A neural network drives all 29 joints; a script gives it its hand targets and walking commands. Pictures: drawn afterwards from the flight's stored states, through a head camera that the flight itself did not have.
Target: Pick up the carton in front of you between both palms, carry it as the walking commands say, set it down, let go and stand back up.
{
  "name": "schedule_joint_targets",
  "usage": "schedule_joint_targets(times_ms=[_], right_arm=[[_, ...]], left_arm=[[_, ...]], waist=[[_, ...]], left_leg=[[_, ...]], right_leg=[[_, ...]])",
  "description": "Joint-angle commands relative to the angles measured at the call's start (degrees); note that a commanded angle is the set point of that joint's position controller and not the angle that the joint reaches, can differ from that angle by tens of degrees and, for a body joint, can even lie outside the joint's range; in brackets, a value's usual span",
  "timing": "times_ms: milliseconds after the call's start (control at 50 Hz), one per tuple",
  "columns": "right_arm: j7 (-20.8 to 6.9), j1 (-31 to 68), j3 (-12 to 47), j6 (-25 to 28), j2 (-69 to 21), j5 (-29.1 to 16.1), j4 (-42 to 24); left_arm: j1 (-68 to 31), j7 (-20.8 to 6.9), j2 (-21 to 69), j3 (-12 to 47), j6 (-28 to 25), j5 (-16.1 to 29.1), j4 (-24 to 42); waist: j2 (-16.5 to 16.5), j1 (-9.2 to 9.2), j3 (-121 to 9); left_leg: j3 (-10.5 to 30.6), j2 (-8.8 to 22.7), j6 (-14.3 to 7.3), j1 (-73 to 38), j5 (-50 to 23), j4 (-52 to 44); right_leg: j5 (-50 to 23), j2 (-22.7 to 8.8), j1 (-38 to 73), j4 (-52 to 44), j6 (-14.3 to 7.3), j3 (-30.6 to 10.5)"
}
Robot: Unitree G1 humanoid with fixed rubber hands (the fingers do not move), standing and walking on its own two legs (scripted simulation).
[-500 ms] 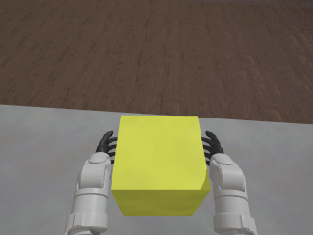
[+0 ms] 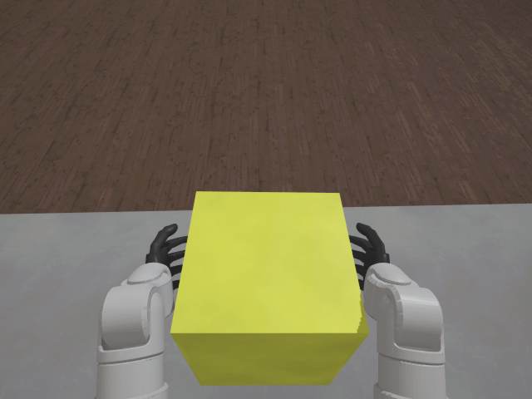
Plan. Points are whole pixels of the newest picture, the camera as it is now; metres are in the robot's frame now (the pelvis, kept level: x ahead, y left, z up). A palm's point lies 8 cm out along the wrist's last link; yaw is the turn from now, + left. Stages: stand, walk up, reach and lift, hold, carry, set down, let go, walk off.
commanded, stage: carry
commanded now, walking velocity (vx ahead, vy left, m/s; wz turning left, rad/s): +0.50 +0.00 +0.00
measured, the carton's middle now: (266, 294) +0.27 +0.00 +0.02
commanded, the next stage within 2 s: none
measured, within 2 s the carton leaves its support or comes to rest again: neither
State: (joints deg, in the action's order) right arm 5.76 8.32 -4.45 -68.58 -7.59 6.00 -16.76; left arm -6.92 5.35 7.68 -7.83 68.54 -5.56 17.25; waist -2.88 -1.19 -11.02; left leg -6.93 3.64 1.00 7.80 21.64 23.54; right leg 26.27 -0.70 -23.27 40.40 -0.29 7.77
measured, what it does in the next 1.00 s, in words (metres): walks ahead: right foot, then left foot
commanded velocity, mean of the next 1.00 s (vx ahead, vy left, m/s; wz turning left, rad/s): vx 0.50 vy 0.00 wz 0.00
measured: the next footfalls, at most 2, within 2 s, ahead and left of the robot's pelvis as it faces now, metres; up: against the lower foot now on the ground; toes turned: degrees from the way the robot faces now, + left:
right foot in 0.04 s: +0.09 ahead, -0.09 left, +0.00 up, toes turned -7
left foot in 0.44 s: +0.46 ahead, +0.09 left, +0.00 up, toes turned +13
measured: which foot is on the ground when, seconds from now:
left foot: down 0.00-0.06, up 0.08-0.42, down 0.44-0.98, up 1.00-1.00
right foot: up 0.00-0.02, down 0.04-0.48, up 0.50-0.92, down 0.94-1.00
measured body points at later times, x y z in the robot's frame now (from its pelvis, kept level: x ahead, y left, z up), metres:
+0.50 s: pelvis +0.33 +0.02 -0.02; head +0.32 +0.01 +0.43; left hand +0.60 +0.17 +0.05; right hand +0.61 -0.13 +0.05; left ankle +0.42 +0.08 -0.74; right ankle +0.08 -0.08 -0.67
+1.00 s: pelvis +0.68 -0.01 -0.02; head +0.67 -0.01 +0.43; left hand +0.95 +0.15 +0.07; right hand +0.97 -0.15 +0.07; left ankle +0.45 +0.08 -0.68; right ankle +0.78 -0.10 -0.74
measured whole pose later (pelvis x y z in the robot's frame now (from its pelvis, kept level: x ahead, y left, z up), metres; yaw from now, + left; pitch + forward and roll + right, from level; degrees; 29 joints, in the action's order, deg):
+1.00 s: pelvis +0.68 -0.01 -0.02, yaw +2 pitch +3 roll -2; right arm 4.4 8.5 -7.6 -69.4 -7.6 5.7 -22.7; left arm -10.0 6.0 7.7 -4.8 69.9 -6.2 20.3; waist -2.4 1.4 -5.9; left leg -7.0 5.9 -0.4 3.5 27.2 48.9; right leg 10.5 -3.0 -27.6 35.2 -4.9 15.8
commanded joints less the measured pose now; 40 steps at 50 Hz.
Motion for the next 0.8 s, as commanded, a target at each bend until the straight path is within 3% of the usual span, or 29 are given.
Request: schedule_joint_targets(times_ms=[0,20,40,60,80,100,120,160,200,220,260,300,340,360,380,400,420,440,480,500,520,540,560,580,640,660,680,740,780], right_arm=[[-13.25,32.02,40.57,-0.79,-51.49,-23.74,-9.73],[-13.72,31.18,39.57,-1.93,-49.88,-24.23,-6.32],[-13.92,35.12,41.73,-1.69,-51.00,-26.82,-9.52],[-13.95,33.80,40.42,-2.23,-50.55,-26.01,-7.46],[-14.20,35.57,40.98,-2.25,-50.29,-27.02,-10.24],[-14.41,32.60,40.23,-2.68,-50.51,-25.24,-6.57],[-14.55,32.55,39.55,-2.35,-51.64,-26.18,-7.07],[-13.65,26.76,37.91,-2.01,-52.86,-23.12,-2.66],[-13.64,26.53,39.03,-1.14,-54.14,-21.42,-4.22],[-13.24,22.34,37.42,-1.23,-53.26,-19.70,-2.22],[-12.54,20.08,36.42,-0.52,-51.91,-17.47,-0.79],[-12.42,19.54,36.75,-0.47,-53.78,-16.33,2.08],[-13.14,24.71,37.55,0.84,-54.05,-17.78,-2.31],[-12.71,27.12,38.94,1.05,-54.94,-18.15,-3.81],[-12.98,25.84,39.18,0.75,-55.38,-18.52,-3.97],[-13.18,26.05,39.16,0.97,-55.45,-18.71,-3.96],[-13.47,24.17,38.43,0.66,-54.28,-18.91,-2.25],[-13.71,21.65,38.61,0.72,-56.08,-18.77,0.85],[-14.56,25.16,41.50,2.51,-59.75,-21.51,-3.56],[-14.84,25.58,42.11,2.77,-60.54,-22.53,-4.68],[-15.07,26.22,42.97,3.18,-61.35,-23.49,-4.22],[-15.46,26.18,43.29,3.84,-60.95,-23.71,-7.21],[-15.90,25.85,41.07,3.80,-61.46,-24.44,-5.71],[-16.03,23.37,42.73,3.59,-59.71,-24.40,-4.14],[-16.61,20.00,41.17,3.81,-56.80,-23.79,-7.23],[-16.77,20.90,41.83,3.91,-56.54,-24.77,-7.96],[-17.08,19.38,41.09,3.55,-54.06,-23.94,-7.69],[-16.94,21.13,39.65,2.62,-52.14,-24.25,-8.89],[-16.21,20.97,38.61,1.14,-49.47,-23.05,-8.47]], left_arm=[[-27.35,-15.37,49.13,40.96,0.60,23.20,4.05],[-28.11,-14.62,46.74,41.16,0.38,23.19,3.80],[-29.90,-14.36,47.22,41.00,0.47,23.74,7.40],[-31.61,-13.96,46.80,41.13,1.22,24.18,7.39],[-31.21,-13.57,48.91,41.47,1.33,23.78,7.66],[-33.34,-13.43,49.10,41.29,1.64,23.61,9.62],[-34.01,-13.45,49.56,41.29,2.08,23.94,8.69],[-35.47,-14.19,50.36,42.86,2.76,25.60,9.80],[-35.03,-15.06,51.20,44.04,2.37,26.16,10.18],[-31.69,-15.50,51.49,44.75,2.84,25.62,7.92],[-28.30,-16.30,51.32,43.59,2.62,25.90,4.31],[-27.54,-17.44,50.01,42.50,1.94,25.45,2.63],[-30.27,-17.66,51.19,42.96,1.28,24.91,3.45],[-30.34,-18.42,50.46,42.39,0.86,25.40,4.61],[-30.06,-18.37,51.17,43.18,0.61,25.37,4.68],[-31.34,-18.35,50.38,43.46,0.71,24.49,6.29],[-28.72,-18.41,51.27,42.75,1.27,24.53,4.12],[-28.31,-18.52,51.11,42.88,0.67,23.42,4.45],[-28.69,-17.93,54.30,42.78,-0.85,23.79,4.83],[-29.14,-17.37,55.33,44.16,-1.81,24.18,6.00],[-28.19,-16.89,55.56,43.96,-2.01,22.93,4.40],[-26.97,-16.27,56.16,45.32,-3.25,22.10,7.16],[-29.87,-15.57,56.48,46.34,-3.83,23.31,8.97],[-22.82,-15.23,55.35,45.62,-3.77,20.68,5.31],[-20.83,-14.20,55.72,46.63,-4.73,21.03,7.23],[-21.18,-14.26,54.61,45.69,-4.85,20.61,9.79],[-21.42,-13.70,54.45,46.53,-4.26,20.10,8.34],[-26.03,-13.60,52.03,46.60,-3.41,21.40,13.31],[-24.77,-13.91,49.17,46.33,-1.47,21.32,11.34]], waist=[[6.88,2.79,-11.17],[21.57,3.36,-11.27],[22.33,3.03,-10.45],[15.99,2.72,-10.17],[9.46,2.68,-10.09],[3.63,2.32,-9.56],[4.03,2.44,-9.09],[5.90,2.48,-9.55],[8.01,3.34,-7.80],[6.35,2.92,-4.79],[7.84,3.98,-2.23],[14.16,2.51,-1.51],[15.43,0.58,-2.62],[12.99,0.37,-4.73],[13.80,-0.07,-8.33],[5.23,-1.07,-11.44],[-10.88,-0.63,-14.59],[-6.31,0.05,-14.49],[4.16,0.56,-11.65],[2.54,0.47,-9.44],[4.10,0.59,-8.57],[2.00,0.76,-10.09],[-1.81,0.31,-9.06],[-0.48,0.44,-6.72],[-5.11,0.26,-7.54],[-4.28,0.37,-6.70],[-4.57,0.44,-5.04],[-5.07,-0.13,-2.57],[-8.14,0.05,1.05]], left_leg=[[-4.14,3.51,-1.20,11.29,-24.43,19.67],[-5.61,-2.53,1.12,27.48,-7.74,31.27],[0.85,-2.43,-0.15,35.69,10.31,36.85],[4.36,-0.07,-1.21,38.71,9.81,43.63],[4.83,0.56,-1.63,39.35,7.87,43.67],[5.94,3.03,-2.06,37.73,2.59,41.79],[4.73,3.24,-1.77,34.24,0.25,37.49],[2.79,1.84,-0.92,36.37,-4.48,31.04],[-1.17,0.14,-1.45,35.90,-6.22,24.28],[-1.75,0.27,-1.45,35.47,-6.97,21.35],[-6.71,-3.62,-2.13,31.24,-10.06,11.05],[-8.70,-4.85,-2.34,21.93,-13.71,8.29],[-11.75,-6.20,-2.65,10.07,-18.67,5.18],[-12.41,-7.26,-4.10,2.22,-18.22,5.60],[-9.44,-4.92,-5.49,-9.88,-15.35,5.83],[8.31,5.99,-9.69,-19.67,-3.71,-0.27],[35.81,20.19,-17.56,-25.50,-6.16,-8.78],[34.34,20.19,-16.90,-22.50,-5.25,-10.80],[27.86,18.86,-13.77,-19.30,-18.01,-9.36],[20.64,17.67,-12.99,-15.12,-22.68,-10.75],[17.74,16.84,-12.03,-11.33,-19.17,-11.74],[12.67,14.95,-8.73,-10.63,-18.87,-12.44],[10.33,13.79,-8.27,-10.00,-19.55,-13.78],[9.69,15.08,-8.57,-9.98,-18.69,-14.60],[3.23,10.33,-8.14,-13.41,-30.10,-12.65],[2.32,11.93,-8.88,-14.46,-30.81,-12.84],[-0.54,9.79,-8.47,-11.93,-30.02,-13.11],[-1.08,9.24,-7.67,-17.99,-37.06,-10.74],[-3.34,8.60,-7.04,-16.40,-38.96,-9.51]], right_leg=[[-12.19,-5.47,30.46,-21.89,-3.91,-5.30],[-16.71,-18.16,39.03,-24.32,-10.62,-26.73],[-27.12,-21.73,43.30,-24.49,-14.74,-30.90],[-28.69,-23.16,41.80,-23.93,-14.49,-31.09],[-35.13,-22.22,40.08,-23.78,-14.35,-29.27],[-34.94,-21.17,37.28,-23.85,-11.13,-22.44],[-30.12,-19.54,34.16,-27.29,-10.13,-19.60],[-34.66,-17.08,37.51,-26.68,-7.94,-13.59],[-40.68,-15.69,37.94,-27.26,-7.78,-11.48],[-45.39,-14.47,37.04,-27.18,-7.96,-8.85],[-56.48,-11.30,35.23,-25.06,-5.61,-4.78],[-60.92,-11.09,29.52,-24.08,-4.26,-0.71],[-64.28,-10.81,24.48,-16.81,-3.06,2.29],[-65.42,-9.96,21.50,-10.80,-1.68,4.28],[-58.46,-8.09,14.07,-3.22,-1.41,3.88],[-42.79,-4.03,1.71,12.11,0.29,3.61],[-7.52,3.53,-11.16,30.13,1.21,0.65],[-1.50,-0.21,-12.78,37.94,-1.49,-7.59],[-4.02,-3.89,-15.16,37.37,-2.13,-8.71],[-5.81,-5.67,-15.47,34.41,-1.82,-8.77],[-7.25,-6.80,-12.49,29.24,-2.31,-9.56],[-10.13,-7.49,-10.43,25.95,-1.72,-7.35],[-10.78,-6.29,-9.90,20.95,-1.20,-5.94],[-10.38,-6.98,-12.44,17.39,-1.33,-5.77],[-17.87,-5.07,-11.79,8.19,-0.28,-1.04],[-18.22,-5.47,-11.86,4.47,-0.69,-0.98],[-18.69,-4.23,-9.71,1.44,-0.29,1.73],[-22.76,-3.14,-12.32,-4.71,-0.77,3.22],[-24.58,-3.05,-10.44,-9.03,-1.14,6.36]])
